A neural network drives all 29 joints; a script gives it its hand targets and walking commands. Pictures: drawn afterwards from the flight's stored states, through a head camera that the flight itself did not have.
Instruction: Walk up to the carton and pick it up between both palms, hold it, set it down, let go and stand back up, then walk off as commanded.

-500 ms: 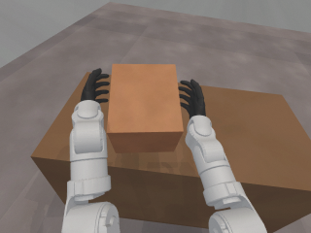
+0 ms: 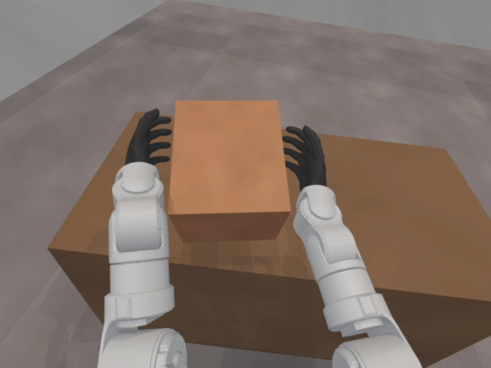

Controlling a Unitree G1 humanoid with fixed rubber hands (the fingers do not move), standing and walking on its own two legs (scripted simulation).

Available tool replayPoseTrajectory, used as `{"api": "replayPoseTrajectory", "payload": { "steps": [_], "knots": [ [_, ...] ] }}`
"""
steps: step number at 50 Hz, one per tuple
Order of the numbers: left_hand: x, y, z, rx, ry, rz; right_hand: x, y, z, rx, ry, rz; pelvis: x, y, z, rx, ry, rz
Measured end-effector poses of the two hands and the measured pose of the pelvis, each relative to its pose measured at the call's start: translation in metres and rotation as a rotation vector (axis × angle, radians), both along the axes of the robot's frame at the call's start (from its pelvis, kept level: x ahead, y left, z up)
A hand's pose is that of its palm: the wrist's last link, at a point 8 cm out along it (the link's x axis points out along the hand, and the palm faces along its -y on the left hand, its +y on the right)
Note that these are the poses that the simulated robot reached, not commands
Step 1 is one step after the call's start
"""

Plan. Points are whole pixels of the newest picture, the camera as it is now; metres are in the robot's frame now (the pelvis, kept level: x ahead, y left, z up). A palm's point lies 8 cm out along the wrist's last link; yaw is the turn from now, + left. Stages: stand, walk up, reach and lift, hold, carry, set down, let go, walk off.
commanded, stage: hold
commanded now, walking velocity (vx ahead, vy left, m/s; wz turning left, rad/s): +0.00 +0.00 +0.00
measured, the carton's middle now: (228, 174) +0.40 +0.00 +0.13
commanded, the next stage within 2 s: none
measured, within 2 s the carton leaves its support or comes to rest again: neither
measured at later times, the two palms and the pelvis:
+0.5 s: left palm (146, 162) +0.36 +0.12 +0.19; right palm (315, 181) +0.35 -0.13 +0.16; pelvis +0.00 +0.00 +0.00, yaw +0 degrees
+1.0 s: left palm (145, 165) +0.36 +0.13 +0.18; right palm (313, 181) +0.35 -0.13 +0.16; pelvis -0.01 +0.00 +0.00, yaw +0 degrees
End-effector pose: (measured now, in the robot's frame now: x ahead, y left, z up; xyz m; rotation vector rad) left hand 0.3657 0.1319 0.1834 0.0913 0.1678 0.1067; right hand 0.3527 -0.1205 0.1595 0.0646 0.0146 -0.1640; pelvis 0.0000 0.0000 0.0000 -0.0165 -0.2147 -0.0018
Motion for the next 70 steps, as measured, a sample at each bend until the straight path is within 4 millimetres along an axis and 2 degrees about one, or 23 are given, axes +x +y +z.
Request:
{"api": "replayPoseTrajectory", "payload": {
  "steps": [13,23,34,43,54,64,70],
  "knots": [
    [0.002,-0.006,-0.007,-0.005,0.034,-0.017,-0.002,-0.006,-0.011,-0.009,0.036,-0.008,0.002,0.001,0.0,0.001,-0.008,-0.009],
    [-0.001,-0.007,0.001,-0.003,0.004,-0.01,-0.003,-0.007,-0.001,-0.006,0.005,-0.009,0.0,-0.002,0.0,0.001,-0.005,-0.001],
    [-0.006,0.0,-0.001,0.0,0.024,0.003,-0.004,0.0,-0.004,-0.007,0.021,0.009,-0.004,-0.004,0.0,0.003,-0.015,0.007],
    [-0.003,-0.003,0.001,-0.004,0.024,-0.006,-0.002,-0.004,-0.002,-0.008,0.021,0.003,-0.006,-0.004,0.0,0.006,0.0,0.004],
    [0.0,-0.003,-0.005,-0.016,0.041,-0.004,0.001,-0.004,-0.006,-0.012,0.036,0.004,-0.005,-0.005,0.0,0.006,0.001,-0.001],
    [0.002,0.001,0.002,-0.004,-0.002,0.012,0.006,0.0,0.005,-0.006,-0.008,0.015,0.002,-0.005,0.001,0.001,0.008,0.008],
    [0.001,0.0,-0.005,-0.013,0.032,-0.008,0.0,-0.001,-0.006,-0.011,0.029,0.003,0.005,-0.003,0.0,0.001,-0.019,0.011]
  ]
}}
